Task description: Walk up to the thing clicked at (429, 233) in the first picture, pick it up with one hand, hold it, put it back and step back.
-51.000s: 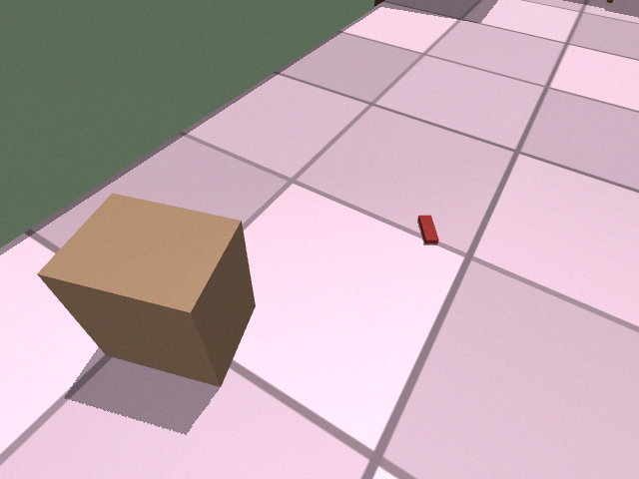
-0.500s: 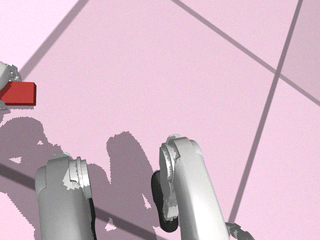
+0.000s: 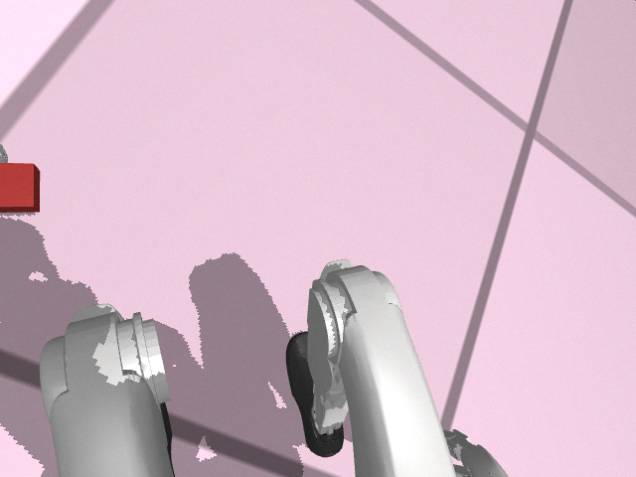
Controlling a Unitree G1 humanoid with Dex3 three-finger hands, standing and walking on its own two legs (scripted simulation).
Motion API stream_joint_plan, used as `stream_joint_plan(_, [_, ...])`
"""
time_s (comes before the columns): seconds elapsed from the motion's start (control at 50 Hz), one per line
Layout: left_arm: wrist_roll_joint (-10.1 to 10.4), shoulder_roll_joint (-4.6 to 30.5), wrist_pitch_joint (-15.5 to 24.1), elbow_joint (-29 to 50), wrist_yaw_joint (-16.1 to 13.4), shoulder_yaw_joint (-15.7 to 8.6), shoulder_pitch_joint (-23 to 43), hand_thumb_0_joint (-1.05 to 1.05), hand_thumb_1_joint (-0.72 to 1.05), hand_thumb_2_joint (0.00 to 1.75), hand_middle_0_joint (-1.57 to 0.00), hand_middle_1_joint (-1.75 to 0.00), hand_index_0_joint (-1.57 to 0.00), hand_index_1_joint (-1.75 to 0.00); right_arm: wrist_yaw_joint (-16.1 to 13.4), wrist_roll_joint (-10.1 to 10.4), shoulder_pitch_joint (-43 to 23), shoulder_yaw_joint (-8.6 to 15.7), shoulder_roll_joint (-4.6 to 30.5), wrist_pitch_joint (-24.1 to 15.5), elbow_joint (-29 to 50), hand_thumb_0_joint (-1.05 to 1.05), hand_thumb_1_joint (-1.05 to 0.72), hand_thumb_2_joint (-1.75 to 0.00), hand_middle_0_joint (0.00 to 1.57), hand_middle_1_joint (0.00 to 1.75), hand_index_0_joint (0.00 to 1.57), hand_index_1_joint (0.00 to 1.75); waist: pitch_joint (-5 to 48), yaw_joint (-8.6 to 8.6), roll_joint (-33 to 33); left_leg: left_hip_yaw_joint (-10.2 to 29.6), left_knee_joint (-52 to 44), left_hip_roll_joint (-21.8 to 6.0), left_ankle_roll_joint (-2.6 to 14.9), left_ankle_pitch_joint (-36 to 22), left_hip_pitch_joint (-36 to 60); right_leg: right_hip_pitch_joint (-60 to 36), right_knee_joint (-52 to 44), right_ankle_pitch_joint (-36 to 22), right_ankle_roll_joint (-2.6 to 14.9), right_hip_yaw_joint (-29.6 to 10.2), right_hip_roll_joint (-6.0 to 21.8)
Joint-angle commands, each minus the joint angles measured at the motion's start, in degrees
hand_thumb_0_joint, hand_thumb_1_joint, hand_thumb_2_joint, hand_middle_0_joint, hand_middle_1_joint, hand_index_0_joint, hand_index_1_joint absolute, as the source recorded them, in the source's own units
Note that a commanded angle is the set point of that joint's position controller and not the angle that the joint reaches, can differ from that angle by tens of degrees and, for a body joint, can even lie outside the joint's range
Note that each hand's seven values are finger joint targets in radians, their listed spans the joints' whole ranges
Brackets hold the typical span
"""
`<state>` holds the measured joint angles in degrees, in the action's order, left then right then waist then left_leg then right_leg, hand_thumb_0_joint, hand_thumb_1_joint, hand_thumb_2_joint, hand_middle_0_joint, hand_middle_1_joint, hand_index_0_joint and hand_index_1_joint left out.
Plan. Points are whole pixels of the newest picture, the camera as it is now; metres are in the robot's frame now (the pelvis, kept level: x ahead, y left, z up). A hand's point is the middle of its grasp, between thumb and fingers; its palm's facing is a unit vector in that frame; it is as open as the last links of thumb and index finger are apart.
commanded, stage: lower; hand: left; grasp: from above
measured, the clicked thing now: out of the picture +0.47 +0.33 -0.23
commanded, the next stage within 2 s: rest in 0.04 s
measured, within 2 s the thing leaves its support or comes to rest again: rests again in 0.82 s
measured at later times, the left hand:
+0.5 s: hand out of the picture +0.46 +0.32 -0.24, palm faces -0.49 -0.08 -0.87, open 8.3 cm
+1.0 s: hand out of the picture +0.46 +0.31 -0.26, palm faces -0.48 -0.08 -0.87, open 8.3 cm
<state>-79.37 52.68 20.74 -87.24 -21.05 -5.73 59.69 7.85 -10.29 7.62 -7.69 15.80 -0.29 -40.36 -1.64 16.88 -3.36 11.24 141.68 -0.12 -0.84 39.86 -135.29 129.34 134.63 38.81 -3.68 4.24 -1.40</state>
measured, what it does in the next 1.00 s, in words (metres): stands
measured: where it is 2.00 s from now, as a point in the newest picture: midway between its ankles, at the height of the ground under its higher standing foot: (240, 442)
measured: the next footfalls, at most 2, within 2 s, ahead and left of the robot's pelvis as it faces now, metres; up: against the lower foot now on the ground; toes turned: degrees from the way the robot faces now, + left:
none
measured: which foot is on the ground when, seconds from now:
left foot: down 0.00-1.00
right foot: down 0.00-1.00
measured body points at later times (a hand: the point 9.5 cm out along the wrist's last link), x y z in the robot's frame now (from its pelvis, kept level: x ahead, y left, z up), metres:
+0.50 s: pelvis +0.00 +0.00 -0.01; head +0.28 +0.11 +0.32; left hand +0.49 +0.32 -0.19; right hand +0.05 -0.26 -0.08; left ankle +0.07 +0.13 -0.28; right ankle +0.11 -0.13 -0.28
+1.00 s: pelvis +0.00 +0.01 -0.02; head +0.28 +0.13 +0.31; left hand +0.48 +0.32 -0.21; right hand +0.06 -0.26 -0.07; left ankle +0.07 +0.13 -0.28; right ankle +0.11 -0.13 -0.28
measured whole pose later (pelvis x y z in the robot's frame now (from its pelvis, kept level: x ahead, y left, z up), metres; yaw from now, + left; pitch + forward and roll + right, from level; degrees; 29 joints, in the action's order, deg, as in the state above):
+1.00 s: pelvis +0.00 +0.01 -0.02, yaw -4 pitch +28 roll -15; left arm -80.8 60.9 18.9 -96.2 -30.8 -6.7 59.9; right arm 9.3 -15.5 4.4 -16.2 17.9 -6.2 -36.7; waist -7.8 21.7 -8.6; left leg 15.3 147.5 -0.6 -0.4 41.5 -135.7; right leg 128.6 136.8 38.3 -4.2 7.2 -3.3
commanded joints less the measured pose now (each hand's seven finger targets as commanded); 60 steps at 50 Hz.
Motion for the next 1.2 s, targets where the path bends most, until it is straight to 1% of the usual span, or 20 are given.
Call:
stream_joint_plan(0.0, [0.7, 16.4, 0.9, 8.7, -4.8, -2.5, 20.5, 0.0, 0.89, 0.54, -1.16, -0.53, -1.2, -0.5, -0.6, -1.0, 12.6, 3.8, 16.5, -0.5, 0.0, 0.0, -0.91, -0.9, 0.2, 0.3, 0.2, 0.3, 38.5, 1.75, 25.8, -6.6, -13.3, -0.5, 1.51, -12.9, 33.1, -17.2, -11.2, -13.5, 5.3, 7.0, -1.8])
stream_joint_plan(0.1, [-0.7, 16.8, 0.3, 5.9, -6.8, -2.2, 18.8, 0.0, 0.9, 0.52, -1.17, -0.53, -1.2, -0.49, -0.4, -1.6, 12.1, 3.2, 16.8, -1.4, -0.1, 0.0, -0.91, -0.9, 0.2, 0.3, 0.2, 0.3, 38.2, 2.01, 27.3, -6.3, -12.7, -0.7, 1.42, -13.0, 33.6, -16.2, -10.0, -13.8, 5.42, 7.3, -2.1])
stream_joint_plan(0.3, [0.0, 17.7, -2.1, 3.0, -8.4, -1.3, 17.5, 0.0, 0.81, 0.46, -1.1, -0.45, -1.13, -0.41, -0.1, -2.2, 11.0, 1.4, 17.8, -2.8, -0.2, 0.0, -0.9, -0.9, 0.2, 0.3, 0.2, 0.3, 37.3, 3.22, 26.4, -5.4, -11.0, -1.1, 1.68, -14.9, 32.1, -18.0, -9.3, -16.5, 5.06, 7.9, -2.6])
stream_joint_plan(0.48, [-0.1, 22.9, -1.5, 1.5, -9.7, -5.2, 16.3, 0.0, 0.84, 0.42, -1.09, -0.45, -1.14, -0.4, -0.3, -3.3, 10.2, 0.4, 20.3, -3.7, 1.9, 0.0, -0.9, -0.89, 0.2, 0.3, 0.2, 0.3, 34.6, 4.64, 26.8, -4.7, -10.1, -1.4, 1.05, -15.3, 31.9, -18.3, -8.8, -16.5, 5.38, 9.4, -2.7])
stream_joint_plan(0.56, [-0.7, 22.5, -1.2, 0.7, -10.3, -4.6, 16.1, 0.0, 0.84, 0.44, -1.11, -0.45, -1.15, -0.4, 0.0, -4.2, 9.8, -0.4, 19.6, -4.0, 2.2, 0.0, -0.9, -0.9, 0.2, 0.3, 0.2, 0.3, 34.4, 5.2, 28.1, -4.3, -10.4, -1.8, 1.03, -14.7, 32.3, -19.0, -8.6, -16.5, 5.0, 9.4, -3.1])
stream_joint_plan(0.58, [-0.4, 20.3, -1.0, 1.2, -10.3, -2.3, 17.2, 0.0, 0.83, 0.44, -1.1, -0.46, -1.14, -0.41, 0.1, -4.2, 8.4, -0.8, 19.5, -4.2, 3.3, 0.0, -0.9, -0.9, 0.2, 0.3, 0.2, 0.3, 33.7, 5.47, 28.2, -4.3, -10.1, -1.8, 1.2, -13.6, 31.1, -18.9, -8.8, -16.0, 5.05, 9.2, -3.2])
stream_joint_plan(0.62, [-0.7, 23.6, -1.3, 0.1, -11.0, -4.3, 15.7, 0.0, 0.82, 0.44, -1.09, -0.45, -1.13, -0.41, -0.1, -4.4, 9.6, -1.0, 20.2, -4.2, 2.4, 0.0, -0.9, -0.9, 0.2, 0.3, 0.2, 0.3, 33.7, 5.46, 27.2, -4.2, -10.0, -1.8, 1.36, -14.2, 30.7, -20.2, -8.8, -16.9, 4.74, 9.5, -3.2])
stream_joint_plan(0.66, [-0.5, 20.0, -1.4, 0.3, -10.7, -1.5, 16.8, 0.0, 0.82, 0.43, -1.1, -0.43, -1.14, -0.39, 0.1, -4.7, 8.4, -1.2, 20.0, -4.7, 3.2, 0.0, -0.9, -0.9, 0.2, 0.3, 0.2, 0.3, 32.5, 6.26, 27.3, -4.3, -9.5, -1.8, 1.26, -13.7, 31.2, -18.7, -8.9, -16.4, 4.83, 9.7, -3.4])
stream_joint_plan(0.68, [-0.4, 23.3, -1.3, 0.3, -11.1, -3.8, 16.3, 0.0, 0.82, 0.44, -1.1, -0.44, -1.14, -0.4, 0.0, -4.6, 8.9, -1.1, 20.6, -4.7, 2.2, 0.0, -0.9, -0.9, 0.2, 0.3, 0.2, 0.3, 33.1, 5.79, 28.3, -4.0, -9.6, -2.0, 1.12, -14.7, 32.0, -19.4, -8.9, -17.1, 4.79, 9.9, -3.4])
stream_joint_plan(0.76, [-0.7, 23.3, -1.5, -1.3, -11.9, -3.5, 15.4, 0.0, 0.83, 0.43, -1.09, -0.45, -1.13, -0.41, 0.0, -5.1, 8.4, -1.8, 20.8, -4.6, 2.6, 0.0, -0.9, -0.9, 0.2, 0.3, 0.2, 0.3, 31.9, 6.05, 28.0, -3.7, -9.5, -1.9, 1.02, -14.2, 30.3, -19.3, -8.3, -16.7, 4.88, 10.3, -3.4])
stream_joint_plan(0.78, [-0.5, 19.3, -1.6, -1.1, -11.5, -0.2, 16.2, 0.0, 0.8, 0.41, -1.08, -0.44, -1.12, -0.39, 0.2, -5.2, 7.1, -2.2, 20.3, -5.0, 3.9, 0.0, -0.9, -0.9, 0.2, 0.3, 0.2, 0.3, 30.9, 6.68, 27.6, -3.8, -9.4, -1.9, 1.1, -13.1, 30.7, -18.4, -8.2, -16.0, 4.85, 10.1, -3.5])
stream_joint_plan(0.8, [-0.2, 21.6, -1.6, -1.4, -11.8, -2.1, 15.7, 0.0, 0.8, 0.41, -1.07, -0.46, -1.12, -0.41, 0.3, -5.2, 7.1, -2.0, 20.4, -5.1, 2.9, 0.0, -0.9, -0.9, 0.2, 0.3, 0.2, 0.3, 30.7, 6.58, 28.1, -3.4, -9.8, -2.2, 1.09, -12.2, 30.7, -18.5, -8.1, -15.6, 4.77, 10.4, -3.7])
stream_joint_plan(0.84, [-0.3, 22.4, -1.8, -0.5, -12.0, -1.9, 16.3, 0.0, 0.79, 0.42, -1.06, -0.44, -1.11, -0.4, 0.3, -4.9, 7.3, -2.1, 21.0, -5.6, 3.0, 0.0, -0.9, -0.9, 0.2, 0.3, 0.2, 0.3, 31.9, 6.51, 28.9, -3.3, -9.8, -2.2, 0.86, -13.6, 32.3, -18.8, -7.8, -16.5, 4.75, 10.4, -3.7])
stream_joint_plan(0.86, [-0.2, 20.1, -1.9, -0.3, -11.9, 0.2, 16.9, 0.0, 0.78, 0.41, -1.06, -0.45, -1.1, -0.41, 0.5, -5.1, 7.4, -2.5, 20.5, -5.8, 3.0, 0.0, -0.9, -0.9, 0.2, 0.3, 0.2, 0.3, 32.0, 6.69, 29.5, -3.5, -9.4, -2.3, 0.9, -14.1, 32.7, -19.1, -7.9, -17.1, 4.65, 10.2, -3.8])
stream_joint_plan(0.88, [0.2, 22.3, -2.0, -0.5, -12.3, -1.8, 16.1, 0.0, 0.78, 0.41, -1.06, -0.44, -1.1, -0.4, 0.6, -5.3, 7.0, -2.5, 21.1, -5.9, 3.0, 0.0, -0.9, -0.9, 0.2, 0.3, 0.2, 0.3, 32.5, 6.57, 28.7, -3.2, -9.4, -2.3, 0.93, -15.2, 32.8, -19.7, -7.8, -18.1, 4.5, 10.7, -3.7])
stream_joint_plan(0.98, [-0.2, 22.9, -2.1, -1.9, -13.3, -2.1, 16.1, 0.0, 0.77, 0.42, -1.06, -0.45, -1.1, -0.41, 0.8, -5.4, 6.8, -3.1, 21.5, -6.3, 3.4, 0.0, -0.9, -0.9, 0.2, 0.3, 0.2, 0.3, 30.1, 7.15, 27.8, -3.1, -9.5, -2.2, 1.07, -12.9, 30.1, -19.2, -7.9, -16.4, 4.57, 10.9, -3.8])
stream_joint_plan(1.02, [-0.3, 21.5, -2.4, -2.4, -13.3, -0.9, 15.6, 0.0, 0.77, 0.42, -1.05, -0.45, -1.1, -0.41, 1.0, -5.5, 6.3, -3.3, 21.3, -6.7, 3.8, 0.0, -0.9, -0.9, 0.2, 0.3, 0.2, 0.3, 30.2, 7.26, 29.2, -3.0, -9.6, -2.4, 0.9, -13.3, 31.5, -19.1, -7.6, -17.0, 4.58, 10.7, -3.8])
stream_joint_plan(1.04, [0.5, 18.6, -2.6, -2.8, -13.0, 1.7, 16.3, 0.0, 0.77, 0.42, -1.06, -0.44, -1.09, -0.4, 1.4, -5.3, 6.2, -3.7, 20.9, -7.0, 2.6, 0.0, -0.9, -0.9, 0.2, 0.3, 0.2, 0.3, 28.6, 7.4, 28.6, -3.0, -9.4, -2.3, 0.92, -11.9, 30.6, -17.6, -7.5, -15.7, 4.59, 11.0, -3.7])
stream_joint_plan(1.1, [0.7, 23.4, -2.6, -2.2, -13.4, -1.2, 15.9, 0.0, 0.75, 0.39, -1.04, -0.43, -1.08, -0.38, 1.3, -4.8, 6.4, -3.5, 22.5, -7.5, 3.8, 0.0, -0.9, -0.9, 0.2, 0.3, 0.2, 0.3, 30.0, 7.4, 28.2, -2.3, -10.0, -2.3, 0.86, -13.4, 31.2, -19.1, -7.5, -16.9, 4.51, 11.3, -3.7])
stream_joint_plan(1.18, [0.6, 22.6, -2.7, -4.0, -13.4, -1.3, 14.7, 0.0, 0.73, 0.4, -1.03, -0.43, -1.07, -0.39, 1.6, -4.9, 6.2, -4.1, 21.8, -7.6, 4.0, 0.0, -0.9, -0.9, 0.2, 0.3, 0.2, 0.3, 28.3, 7.53, 27.4, -2.0, -9.9, -2.5, 0.87, -13.2, 30.1, -18.9, -7.6, -16.7, 4.48, 11.4, -4.0])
